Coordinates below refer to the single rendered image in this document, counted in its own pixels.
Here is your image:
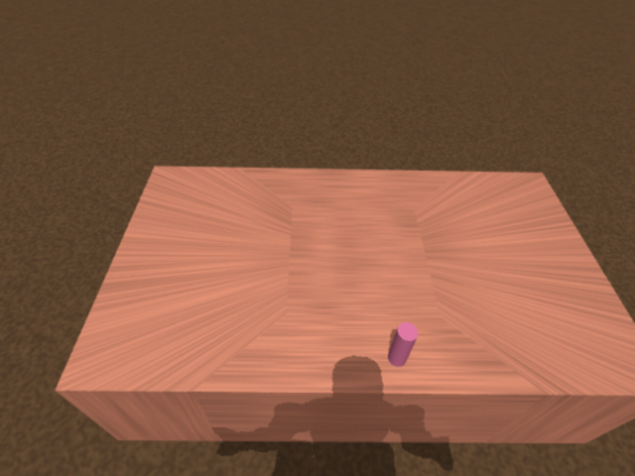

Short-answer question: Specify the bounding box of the can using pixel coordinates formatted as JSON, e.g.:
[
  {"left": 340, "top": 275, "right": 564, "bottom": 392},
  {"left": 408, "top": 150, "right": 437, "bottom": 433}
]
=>
[{"left": 388, "top": 322, "right": 418, "bottom": 367}]

